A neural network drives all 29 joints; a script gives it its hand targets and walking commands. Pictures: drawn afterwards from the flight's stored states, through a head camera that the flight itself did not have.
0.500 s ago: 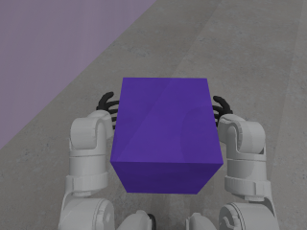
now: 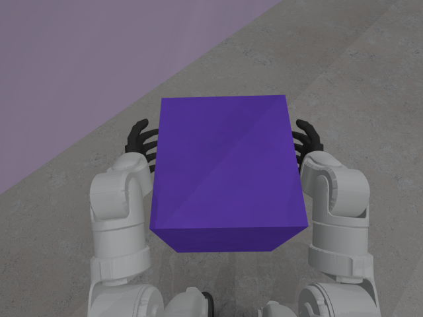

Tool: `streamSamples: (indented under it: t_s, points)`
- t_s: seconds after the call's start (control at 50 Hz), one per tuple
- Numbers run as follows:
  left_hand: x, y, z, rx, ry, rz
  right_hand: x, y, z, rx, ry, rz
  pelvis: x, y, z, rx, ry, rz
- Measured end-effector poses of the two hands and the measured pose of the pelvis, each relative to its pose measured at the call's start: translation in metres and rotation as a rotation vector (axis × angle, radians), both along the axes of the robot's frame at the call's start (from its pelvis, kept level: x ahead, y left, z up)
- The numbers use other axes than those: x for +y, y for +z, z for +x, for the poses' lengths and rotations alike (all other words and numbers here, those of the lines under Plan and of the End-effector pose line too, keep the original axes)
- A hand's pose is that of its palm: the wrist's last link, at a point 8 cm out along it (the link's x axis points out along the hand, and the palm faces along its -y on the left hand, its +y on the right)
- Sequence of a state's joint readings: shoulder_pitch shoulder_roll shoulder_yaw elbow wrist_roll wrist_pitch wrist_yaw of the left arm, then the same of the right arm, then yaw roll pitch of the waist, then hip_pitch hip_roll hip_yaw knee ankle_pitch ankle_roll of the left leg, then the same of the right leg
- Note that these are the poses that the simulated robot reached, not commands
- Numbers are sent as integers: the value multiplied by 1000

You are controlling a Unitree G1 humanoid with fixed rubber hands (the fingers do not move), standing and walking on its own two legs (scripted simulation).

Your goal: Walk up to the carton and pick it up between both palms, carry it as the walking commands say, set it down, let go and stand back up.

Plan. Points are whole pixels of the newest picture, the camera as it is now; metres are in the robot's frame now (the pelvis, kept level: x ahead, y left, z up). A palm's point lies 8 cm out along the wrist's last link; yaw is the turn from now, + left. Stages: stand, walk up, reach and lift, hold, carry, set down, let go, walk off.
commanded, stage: carry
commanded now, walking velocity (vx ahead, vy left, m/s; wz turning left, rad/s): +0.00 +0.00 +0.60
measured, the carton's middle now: (223, 184) +0.35 +0.01 +0.03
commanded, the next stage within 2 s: none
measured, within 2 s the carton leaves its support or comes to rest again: neither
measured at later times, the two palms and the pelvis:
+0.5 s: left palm (31, 299) +0.15 +0.25 +0.10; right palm (245, 228) +0.25 -0.03 +0.09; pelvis -0.12 +0.00 +0.01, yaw +18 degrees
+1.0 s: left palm out of the picture -0.07 +0.30 +0.09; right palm out of the picture +0.11 +0.08 +0.09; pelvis -0.26 -0.02 +0.00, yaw +36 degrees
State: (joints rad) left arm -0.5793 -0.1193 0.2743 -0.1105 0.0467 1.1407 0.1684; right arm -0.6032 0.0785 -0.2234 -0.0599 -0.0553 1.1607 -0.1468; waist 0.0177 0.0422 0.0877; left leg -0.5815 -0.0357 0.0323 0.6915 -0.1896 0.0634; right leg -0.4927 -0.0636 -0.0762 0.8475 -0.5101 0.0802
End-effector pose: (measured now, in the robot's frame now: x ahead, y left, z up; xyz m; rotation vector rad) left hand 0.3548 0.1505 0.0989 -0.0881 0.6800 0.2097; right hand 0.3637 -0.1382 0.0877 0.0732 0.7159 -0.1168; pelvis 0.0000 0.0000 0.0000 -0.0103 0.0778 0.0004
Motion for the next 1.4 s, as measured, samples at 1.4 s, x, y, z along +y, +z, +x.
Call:
streamSamples:
  t_s: [1.4]
  points:
    - [143,2,-617,30,817,14,250,8,-402,5,859,-33,-64,5,-375,-45,855,-30]
